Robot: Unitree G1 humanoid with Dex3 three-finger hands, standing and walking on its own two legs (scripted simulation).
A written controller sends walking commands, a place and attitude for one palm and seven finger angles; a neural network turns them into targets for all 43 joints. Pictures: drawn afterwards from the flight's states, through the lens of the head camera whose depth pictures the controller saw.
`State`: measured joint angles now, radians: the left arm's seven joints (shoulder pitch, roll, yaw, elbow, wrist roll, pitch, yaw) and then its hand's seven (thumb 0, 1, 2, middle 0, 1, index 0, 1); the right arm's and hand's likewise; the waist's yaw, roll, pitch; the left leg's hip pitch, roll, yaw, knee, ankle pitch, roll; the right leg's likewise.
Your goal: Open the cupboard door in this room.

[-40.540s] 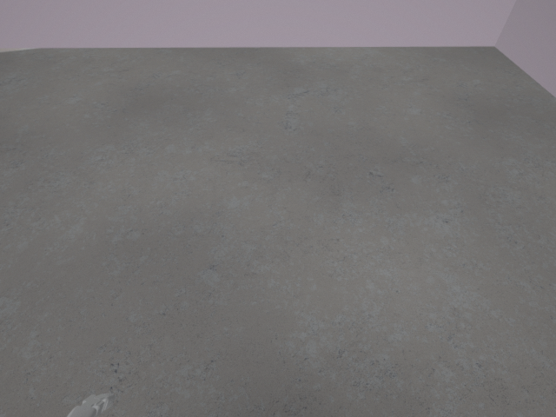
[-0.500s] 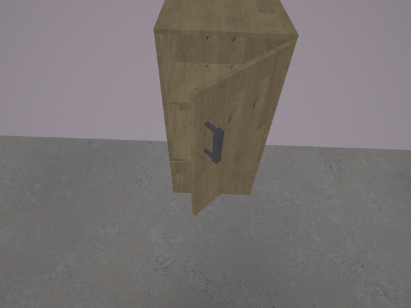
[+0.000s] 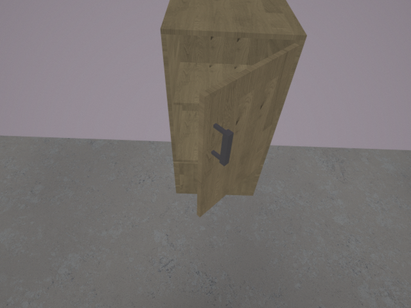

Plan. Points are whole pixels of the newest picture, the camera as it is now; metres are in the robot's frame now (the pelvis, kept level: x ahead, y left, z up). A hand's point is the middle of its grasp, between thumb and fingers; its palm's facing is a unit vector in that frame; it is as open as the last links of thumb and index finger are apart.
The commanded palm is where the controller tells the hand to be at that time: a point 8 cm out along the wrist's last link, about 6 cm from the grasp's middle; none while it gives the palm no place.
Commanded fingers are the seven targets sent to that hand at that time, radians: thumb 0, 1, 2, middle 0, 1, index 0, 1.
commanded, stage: look to check the result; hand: left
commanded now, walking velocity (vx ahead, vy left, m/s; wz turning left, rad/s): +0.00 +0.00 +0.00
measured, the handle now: (220, 144) +0.54 -0.02 -0.03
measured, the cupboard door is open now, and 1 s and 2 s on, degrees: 45 45 45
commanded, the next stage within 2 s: walk to a spot facing it in 0.08 s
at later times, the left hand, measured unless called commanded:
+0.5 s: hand out of the picture +0.02 +0.17 -0.18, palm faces -0.05 -0.98 -0.19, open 7.4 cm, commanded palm none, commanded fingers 0.00 0.90 0.90 -0.20 -0.30 -0.20 -0.30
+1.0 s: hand out of the picture +0.15 +0.09 -0.17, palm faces -0.35 -0.91 -0.23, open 7.4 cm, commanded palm none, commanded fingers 0.00 0.90 0.90 -0.20 -0.30 -0.20 -0.30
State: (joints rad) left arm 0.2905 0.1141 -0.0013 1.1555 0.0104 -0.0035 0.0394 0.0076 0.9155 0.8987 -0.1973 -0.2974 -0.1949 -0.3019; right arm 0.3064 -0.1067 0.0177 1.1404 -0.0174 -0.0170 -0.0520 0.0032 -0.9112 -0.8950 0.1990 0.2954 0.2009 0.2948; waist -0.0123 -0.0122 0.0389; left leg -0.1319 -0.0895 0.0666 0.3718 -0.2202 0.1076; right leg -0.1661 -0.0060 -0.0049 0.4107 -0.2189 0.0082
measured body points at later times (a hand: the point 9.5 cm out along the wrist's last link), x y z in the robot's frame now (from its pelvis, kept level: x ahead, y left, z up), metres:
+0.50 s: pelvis +0.00 -0.01 -0.01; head +0.04 -0.02 +0.44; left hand +0.03 +0.22 -0.17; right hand -0.02 -0.23 -0.17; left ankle -0.01 +0.04 -0.74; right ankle -0.02 -0.13 -0.71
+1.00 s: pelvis +0.01 -0.07 +0.00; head +0.06 -0.09 +0.44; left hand +0.17 +0.14 -0.15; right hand +0.03 -0.35 -0.14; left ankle +0.06 +0.08 -0.69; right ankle -0.01 -0.17 -0.74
